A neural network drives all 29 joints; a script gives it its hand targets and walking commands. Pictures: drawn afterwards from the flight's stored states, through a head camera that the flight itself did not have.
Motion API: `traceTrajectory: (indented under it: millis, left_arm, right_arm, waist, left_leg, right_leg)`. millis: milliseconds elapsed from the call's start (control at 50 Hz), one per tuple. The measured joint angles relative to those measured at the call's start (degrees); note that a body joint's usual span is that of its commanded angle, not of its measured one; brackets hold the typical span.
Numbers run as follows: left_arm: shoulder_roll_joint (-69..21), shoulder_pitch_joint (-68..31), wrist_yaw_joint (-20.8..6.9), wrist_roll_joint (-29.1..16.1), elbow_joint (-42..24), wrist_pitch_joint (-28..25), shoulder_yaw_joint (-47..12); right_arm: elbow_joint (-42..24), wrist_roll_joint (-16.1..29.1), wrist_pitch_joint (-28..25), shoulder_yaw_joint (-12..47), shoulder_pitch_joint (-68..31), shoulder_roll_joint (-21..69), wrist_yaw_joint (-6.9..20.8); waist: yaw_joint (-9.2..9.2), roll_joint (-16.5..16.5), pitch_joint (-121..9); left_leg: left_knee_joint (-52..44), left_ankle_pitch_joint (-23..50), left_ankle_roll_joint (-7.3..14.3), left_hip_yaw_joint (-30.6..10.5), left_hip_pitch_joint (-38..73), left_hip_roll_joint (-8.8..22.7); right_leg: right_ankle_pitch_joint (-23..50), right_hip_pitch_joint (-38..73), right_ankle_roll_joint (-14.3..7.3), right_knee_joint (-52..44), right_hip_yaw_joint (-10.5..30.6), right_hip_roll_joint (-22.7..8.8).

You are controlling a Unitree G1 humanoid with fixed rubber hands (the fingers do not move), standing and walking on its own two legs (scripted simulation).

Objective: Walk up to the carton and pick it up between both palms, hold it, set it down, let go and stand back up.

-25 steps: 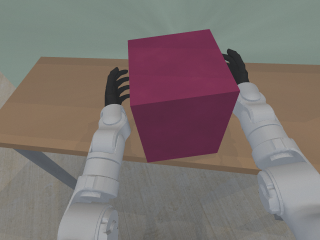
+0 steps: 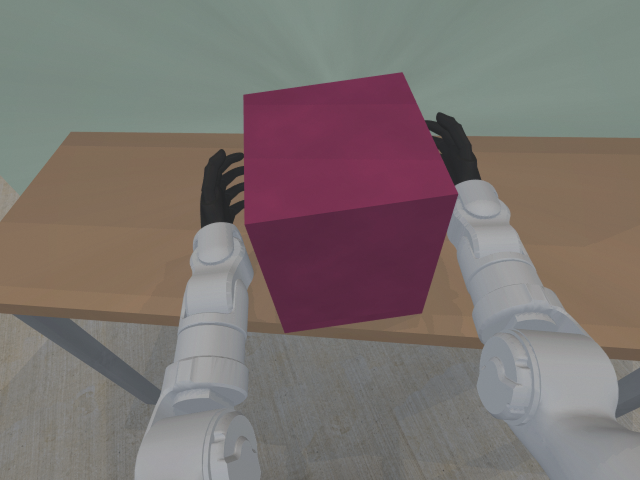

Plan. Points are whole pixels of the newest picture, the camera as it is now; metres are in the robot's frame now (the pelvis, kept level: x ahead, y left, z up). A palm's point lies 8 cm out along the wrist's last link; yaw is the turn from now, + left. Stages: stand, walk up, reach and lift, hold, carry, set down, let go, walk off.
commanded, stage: reach and lift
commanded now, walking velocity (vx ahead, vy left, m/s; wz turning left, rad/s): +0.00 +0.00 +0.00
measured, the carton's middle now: (339, 212) +0.46 +0.04 +0.07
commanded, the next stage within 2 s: none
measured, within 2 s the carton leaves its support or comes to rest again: leaves its support in 0.36 s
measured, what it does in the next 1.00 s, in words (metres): stands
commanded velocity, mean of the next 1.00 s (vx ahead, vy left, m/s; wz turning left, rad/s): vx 0.00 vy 0.00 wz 0.00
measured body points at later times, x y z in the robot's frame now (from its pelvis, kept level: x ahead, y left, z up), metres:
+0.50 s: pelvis -0.01 +0.00 +0.00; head +0.06 -0.02 +0.45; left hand +0.40 +0.18 +0.12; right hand +0.48 -0.10 +0.13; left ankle +0.01 +0.16 -0.74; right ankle +0.04 -0.07 -0.74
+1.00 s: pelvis -0.01 +0.00 +0.00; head +0.04 -0.02 +0.45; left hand +0.39 +0.18 +0.12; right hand +0.47 -0.10 +0.13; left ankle +0.01 +0.16 -0.74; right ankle +0.04 -0.07 -0.74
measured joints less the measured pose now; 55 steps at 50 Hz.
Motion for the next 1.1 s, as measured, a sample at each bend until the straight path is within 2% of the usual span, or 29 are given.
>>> traceTrajectory:
  millis: [200,640,820,1100]
  left_arm:
    - [-0.32,0.39,-0.01,0.11,0.08,-1.24,0.24]
    - [-0.89,2.19,0.58,0.11,3.29,-9.83,0.24]
    - [-0.89,1.82,0.91,0.11,6.05,-10.45,0.25]
    - [-0.89,1.51,1.03,0.11,6.45,-10.41,0.25]
  right_arm:
    - [1.17,-0.64,-3.27,-0.4,0.39,0.12,-0.07]
    - [7.96,-1.92,-15.41,-0.41,0.94,-0.44,-1.21]
    - [10.84,-1.92,-16.44,-0.41,0.94,-1.21,-1.55]
    - [10.96,-1.82,-16.39,-0.41,0.93,-1.33,-1.66]
  waist:
    - [0.0,0.0,0.0]
    - [-0.1,0.0,-0.84]
    - [0.4,0.0,-1.78]
    - [0.43,0.0,-2.65]
  left_leg:
    - [-0.01,-0.01,0.0,0.01,0.0,0.0]
    - [-0.02,0.88,0.0,0.01,-0.29,0.0]
    - [-0.02,0.98,0.0,0.01,-0.35,0.0]
    - [-0.02,0.94,0.0,0.01,-0.39,0.01]
  right_leg:
    - [0.0,0.0,0.0,-0.02,0.0,0.0]
    - [1.35,0.1,0.0,-0.86,0.0,0.0]
    - [1.53,0.1,0.0,-0.99,0.0,0.0]
    - [1.53,0.11,0.0,-1.06,-0.01,0.0]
